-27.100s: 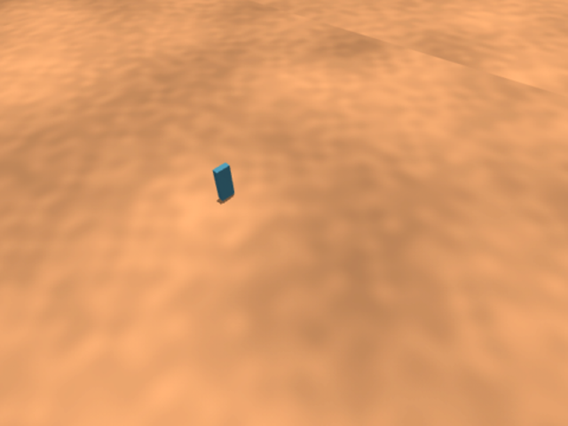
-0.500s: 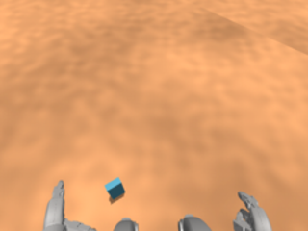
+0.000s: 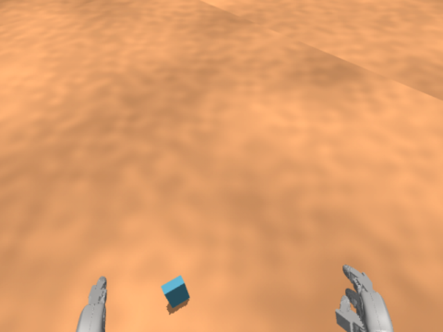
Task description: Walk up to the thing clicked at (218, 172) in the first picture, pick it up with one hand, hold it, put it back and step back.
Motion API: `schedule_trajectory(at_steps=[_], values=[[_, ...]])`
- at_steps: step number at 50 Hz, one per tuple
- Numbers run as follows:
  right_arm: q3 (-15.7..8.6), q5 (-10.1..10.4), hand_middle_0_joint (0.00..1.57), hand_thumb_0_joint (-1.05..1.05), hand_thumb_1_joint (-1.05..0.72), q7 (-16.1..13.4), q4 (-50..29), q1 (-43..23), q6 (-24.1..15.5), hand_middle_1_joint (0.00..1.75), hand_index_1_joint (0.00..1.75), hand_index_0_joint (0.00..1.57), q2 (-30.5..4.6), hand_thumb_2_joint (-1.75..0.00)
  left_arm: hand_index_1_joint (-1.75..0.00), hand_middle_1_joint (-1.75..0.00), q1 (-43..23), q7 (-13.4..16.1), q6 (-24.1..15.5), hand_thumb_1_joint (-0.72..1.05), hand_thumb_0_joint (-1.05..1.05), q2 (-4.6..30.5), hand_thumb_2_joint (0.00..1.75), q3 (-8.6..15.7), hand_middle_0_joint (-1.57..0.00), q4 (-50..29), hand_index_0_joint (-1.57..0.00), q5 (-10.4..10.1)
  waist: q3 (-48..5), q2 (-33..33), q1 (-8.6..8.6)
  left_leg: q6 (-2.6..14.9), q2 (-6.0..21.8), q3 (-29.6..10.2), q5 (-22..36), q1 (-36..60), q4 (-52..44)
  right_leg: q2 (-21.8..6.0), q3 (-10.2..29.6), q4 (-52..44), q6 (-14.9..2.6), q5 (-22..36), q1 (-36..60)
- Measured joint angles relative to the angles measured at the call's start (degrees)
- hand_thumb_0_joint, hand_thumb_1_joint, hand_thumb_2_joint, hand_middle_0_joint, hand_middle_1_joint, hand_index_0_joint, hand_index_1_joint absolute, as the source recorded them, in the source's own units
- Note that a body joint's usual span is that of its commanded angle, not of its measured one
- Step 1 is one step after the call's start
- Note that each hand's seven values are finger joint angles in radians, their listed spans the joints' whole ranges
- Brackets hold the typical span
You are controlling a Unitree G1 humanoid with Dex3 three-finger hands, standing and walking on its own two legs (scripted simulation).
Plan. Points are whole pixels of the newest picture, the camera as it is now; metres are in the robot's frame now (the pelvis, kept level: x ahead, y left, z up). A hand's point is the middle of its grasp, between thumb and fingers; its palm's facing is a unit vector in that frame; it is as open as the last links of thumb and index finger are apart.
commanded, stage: home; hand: left
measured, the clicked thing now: (176, 292) +0.39 +0.20 -0.62
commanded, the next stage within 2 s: stand in 1.38 s
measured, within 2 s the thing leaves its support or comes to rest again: neither
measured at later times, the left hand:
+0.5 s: hand out of the picture +0.16 +0.17 -0.05, palm faces +0.10 -0.95 -0.29, open 17.7 cm
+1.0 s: hand (131, 331) +0.16 +0.18 -0.05, palm faces +0.10 -0.95 -0.28, open 17.7 cm
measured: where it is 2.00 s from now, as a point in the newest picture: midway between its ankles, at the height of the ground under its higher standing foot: outside the picture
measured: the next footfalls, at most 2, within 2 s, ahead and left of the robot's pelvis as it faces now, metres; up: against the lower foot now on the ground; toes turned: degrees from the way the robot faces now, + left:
none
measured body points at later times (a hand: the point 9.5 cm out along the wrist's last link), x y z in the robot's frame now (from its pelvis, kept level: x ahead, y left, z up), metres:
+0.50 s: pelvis -0.01 -0.01 +0.00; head +0.01 -0.01 +0.45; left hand +0.15 +0.22 -0.03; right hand +0.14 -0.25 -0.07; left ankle +0.00 +0.12 -0.68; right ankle +0.00 -0.13 -0.68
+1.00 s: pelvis -0.01 +0.00 +0.00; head +0.02 +0.00 +0.45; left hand +0.16 +0.23 -0.03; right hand +0.15 -0.25 -0.07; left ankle +0.00 +0.12 -0.68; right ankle +0.00 -0.13 -0.68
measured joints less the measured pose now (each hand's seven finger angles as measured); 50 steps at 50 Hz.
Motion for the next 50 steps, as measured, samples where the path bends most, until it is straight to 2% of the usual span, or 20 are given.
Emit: schedule_trajectory(at_steps=[16, 29, 50], values=[[-0.21, 0.06, 0.2, 0.01, -0.9, 0.09, 1.37, 1.09, -0.48, 0.31, 0.3, 0.2, -0.13, -0.9, -0.04, -0.04, -0.73, -0.53, -0.5, -0.6, -0.01, -0.37, 0.0, 0.07, -0.05, 1.76, -0.04, -0.03, 0.53, 0.26, -0.45, -0.6, 0.31, 0.03, 1.28, 0.86, -1.31, 0.33, 0.03, -0.45, -0.65, 0.87, 0.37], [-0.38, 0.0, 0.2, 0.01, -0.9, -0.22, 1.92, 0.6, -1.33, 0.31, 0.3, 0.2, -0.27, -0.9, -0.04, -0.05, -0.71, -0.76, -0.91, -0.6, -0.01, -0.44, 0.01, -0.02, -0.05, 2.03, -0.04, 0.07, 0.6, 0.04, -0.15, -0.78, 0.34, 0.03, 1.67, 0.78, -1.48, 0.37, 0.06, -0.32, -0.86, 1.1, 0.14], [-0.18, -0.1, 0.2, 0.01, -0.9, -0.23, 1.99, 0.57, -1.87, 0.3, 0.3, 0.2, 0.13, -0.9, -0.05, -0.05, -0.59, -0.88, -0.87, -0.59, -0.01, -0.33, 0.02, 0.15, -0.05, 1.57, -0.04, 0.08, 0.58, -0.1, 0.02, -0.28, 0.16, 0.2, 1.11, 1.11, -1.46, 0.2, 0.23, -0.94, -0.33, 0.92, 0.75]])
